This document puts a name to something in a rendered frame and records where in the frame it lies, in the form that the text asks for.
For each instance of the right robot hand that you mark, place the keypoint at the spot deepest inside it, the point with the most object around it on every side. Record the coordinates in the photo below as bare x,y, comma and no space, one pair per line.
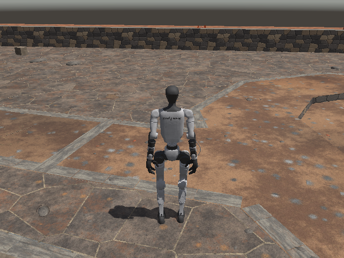
194,166

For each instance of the left robot forearm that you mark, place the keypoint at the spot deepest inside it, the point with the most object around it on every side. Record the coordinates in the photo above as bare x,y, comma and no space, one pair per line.
151,147

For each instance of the robot right foot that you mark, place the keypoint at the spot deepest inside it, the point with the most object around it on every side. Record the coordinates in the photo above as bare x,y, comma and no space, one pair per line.
181,217

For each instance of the right robot forearm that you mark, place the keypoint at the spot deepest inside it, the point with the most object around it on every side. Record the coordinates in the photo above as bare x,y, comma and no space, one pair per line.
192,147

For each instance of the robot right upper arm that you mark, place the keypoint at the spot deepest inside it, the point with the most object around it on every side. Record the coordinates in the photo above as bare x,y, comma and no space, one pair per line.
190,123

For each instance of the robot right shin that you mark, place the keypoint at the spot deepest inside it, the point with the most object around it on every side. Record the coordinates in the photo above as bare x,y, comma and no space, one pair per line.
182,198

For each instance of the robot left upper arm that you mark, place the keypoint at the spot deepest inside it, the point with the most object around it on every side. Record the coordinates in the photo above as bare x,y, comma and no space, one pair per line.
153,123

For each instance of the left robot hand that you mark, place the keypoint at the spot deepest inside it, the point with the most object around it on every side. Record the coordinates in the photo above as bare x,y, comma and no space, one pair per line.
149,167

